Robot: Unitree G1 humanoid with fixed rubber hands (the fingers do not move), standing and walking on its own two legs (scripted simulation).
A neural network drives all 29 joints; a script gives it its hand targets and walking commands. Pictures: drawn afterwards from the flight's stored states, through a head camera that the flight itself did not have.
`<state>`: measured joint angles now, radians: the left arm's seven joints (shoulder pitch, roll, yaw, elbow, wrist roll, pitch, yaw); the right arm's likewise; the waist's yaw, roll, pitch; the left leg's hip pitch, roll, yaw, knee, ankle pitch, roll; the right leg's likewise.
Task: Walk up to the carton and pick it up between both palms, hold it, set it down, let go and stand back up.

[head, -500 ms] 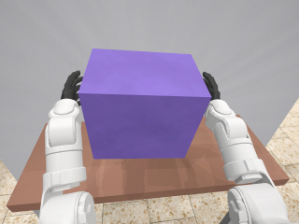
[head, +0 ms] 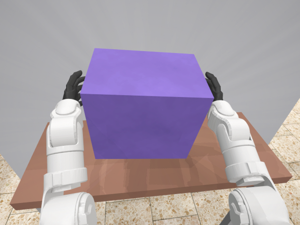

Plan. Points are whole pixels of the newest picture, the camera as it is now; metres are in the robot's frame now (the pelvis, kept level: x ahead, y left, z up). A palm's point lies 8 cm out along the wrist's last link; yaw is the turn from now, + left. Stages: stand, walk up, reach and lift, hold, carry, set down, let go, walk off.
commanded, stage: hold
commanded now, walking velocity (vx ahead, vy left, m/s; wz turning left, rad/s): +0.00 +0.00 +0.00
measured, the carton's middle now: (143, 107) +0.39 +0.01 +0.17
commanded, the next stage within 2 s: none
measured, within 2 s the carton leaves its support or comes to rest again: neither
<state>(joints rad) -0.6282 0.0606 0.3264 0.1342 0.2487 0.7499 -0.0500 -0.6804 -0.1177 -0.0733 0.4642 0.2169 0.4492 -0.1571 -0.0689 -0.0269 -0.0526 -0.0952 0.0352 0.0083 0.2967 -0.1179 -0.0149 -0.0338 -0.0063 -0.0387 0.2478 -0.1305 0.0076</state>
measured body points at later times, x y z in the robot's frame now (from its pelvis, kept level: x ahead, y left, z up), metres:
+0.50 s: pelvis +0.00 +0.00 +0.00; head -0.05 +0.02 +0.45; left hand +0.37 +0.18 +0.21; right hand +0.37 -0.17 +0.20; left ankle +0.03 +0.13 -0.75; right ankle +0.01 -0.12 -0.75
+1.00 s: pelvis +0.00 +0.00 +0.00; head -0.05 +0.02 +0.45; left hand +0.37 +0.19 +0.21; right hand +0.38 -0.17 +0.20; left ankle +0.03 +0.13 -0.75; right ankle +0.01 -0.12 -0.75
